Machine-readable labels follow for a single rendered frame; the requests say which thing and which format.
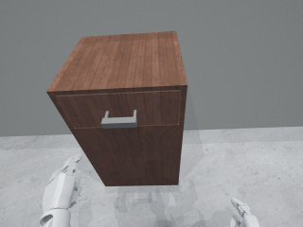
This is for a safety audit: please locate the drawer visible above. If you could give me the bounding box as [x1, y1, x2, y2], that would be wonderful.
[56, 90, 180, 128]

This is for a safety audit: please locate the robot right hand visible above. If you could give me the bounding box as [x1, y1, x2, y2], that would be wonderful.
[227, 198, 261, 227]

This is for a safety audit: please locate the robot left forearm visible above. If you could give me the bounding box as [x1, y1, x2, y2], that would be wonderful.
[39, 208, 71, 227]

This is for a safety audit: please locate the cabinet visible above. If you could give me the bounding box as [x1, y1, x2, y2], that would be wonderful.
[46, 31, 187, 186]

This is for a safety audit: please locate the handle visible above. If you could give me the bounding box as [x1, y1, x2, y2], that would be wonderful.
[101, 110, 137, 129]

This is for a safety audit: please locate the robot left hand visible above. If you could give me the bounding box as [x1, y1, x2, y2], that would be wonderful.
[42, 153, 85, 213]

